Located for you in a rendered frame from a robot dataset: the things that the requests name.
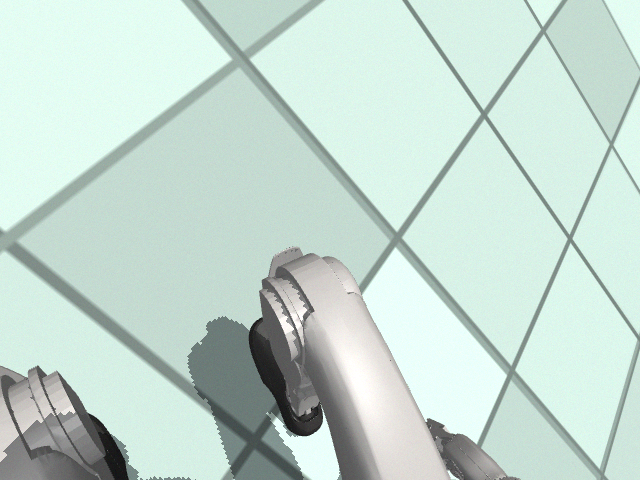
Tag right robot hand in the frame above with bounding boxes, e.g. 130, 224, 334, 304
426, 418, 508, 480

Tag left robot foot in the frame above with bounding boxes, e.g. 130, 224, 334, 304
88, 413, 129, 480

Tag right robot foot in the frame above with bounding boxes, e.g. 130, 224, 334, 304
249, 317, 323, 436

